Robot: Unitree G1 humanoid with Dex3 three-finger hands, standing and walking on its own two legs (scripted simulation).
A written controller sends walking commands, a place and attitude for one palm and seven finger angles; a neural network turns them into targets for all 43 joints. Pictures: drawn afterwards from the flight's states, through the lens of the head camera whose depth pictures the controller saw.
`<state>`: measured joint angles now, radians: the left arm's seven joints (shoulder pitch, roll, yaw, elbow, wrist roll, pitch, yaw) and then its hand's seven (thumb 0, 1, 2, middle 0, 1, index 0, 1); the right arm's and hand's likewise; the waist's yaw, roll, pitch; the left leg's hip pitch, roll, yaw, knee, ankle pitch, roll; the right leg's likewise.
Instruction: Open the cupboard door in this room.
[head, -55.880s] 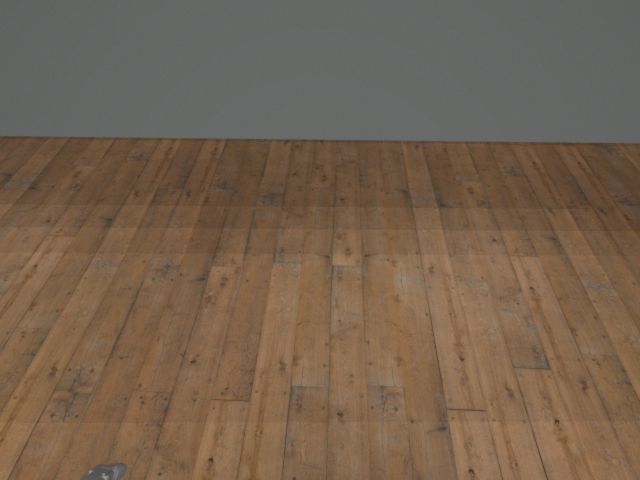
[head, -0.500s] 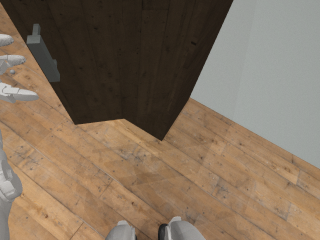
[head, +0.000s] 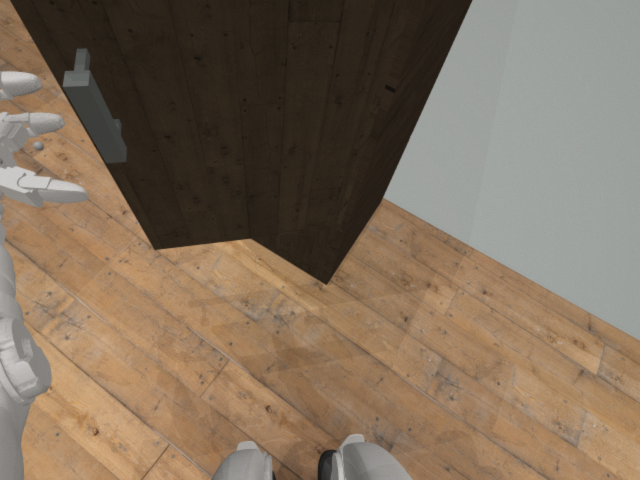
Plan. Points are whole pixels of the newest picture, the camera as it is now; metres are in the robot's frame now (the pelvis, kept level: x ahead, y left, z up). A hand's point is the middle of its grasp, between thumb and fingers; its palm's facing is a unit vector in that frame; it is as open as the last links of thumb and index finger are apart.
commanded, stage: slide the fingers in behind the handle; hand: left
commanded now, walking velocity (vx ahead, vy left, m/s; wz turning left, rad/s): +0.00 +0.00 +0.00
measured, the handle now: (100, 108) +0.54 +0.25 +0.08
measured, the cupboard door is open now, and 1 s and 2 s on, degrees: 43 43 43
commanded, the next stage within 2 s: close the thumb around the handle in 1.56 s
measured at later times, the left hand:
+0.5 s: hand (79, 139) +0.49 +0.26 +0.09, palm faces +0.14 -0.99 -0.01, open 14.0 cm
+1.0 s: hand (101, 141) +0.49 +0.24 +0.09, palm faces +0.14 -0.99 +0.01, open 14.0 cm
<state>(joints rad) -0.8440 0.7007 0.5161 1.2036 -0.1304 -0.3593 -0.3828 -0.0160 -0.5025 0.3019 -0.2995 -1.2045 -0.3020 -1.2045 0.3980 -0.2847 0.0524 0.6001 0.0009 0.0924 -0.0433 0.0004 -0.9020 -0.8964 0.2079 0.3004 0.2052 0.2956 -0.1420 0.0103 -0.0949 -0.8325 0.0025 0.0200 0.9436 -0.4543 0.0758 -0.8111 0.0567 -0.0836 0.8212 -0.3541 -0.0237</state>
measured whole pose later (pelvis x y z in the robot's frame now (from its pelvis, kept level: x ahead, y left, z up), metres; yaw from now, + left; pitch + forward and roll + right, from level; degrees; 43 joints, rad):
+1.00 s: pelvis +0.00 +0.00 +0.00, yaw +0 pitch +19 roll -4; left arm -0.82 0.54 0.44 1.14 -0.13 -0.38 -0.24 -0.02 -0.50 0.30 -0.30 -1.20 -0.30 -1.20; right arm 0.40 -0.27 0.03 0.61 0.00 0.09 -0.02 0.00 -0.90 -0.90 0.21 0.30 0.20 0.30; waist -0.14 0.02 -0.11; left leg -0.81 0.00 0.03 0.93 -0.46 0.07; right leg -0.80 0.06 -0.07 0.83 -0.36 -0.03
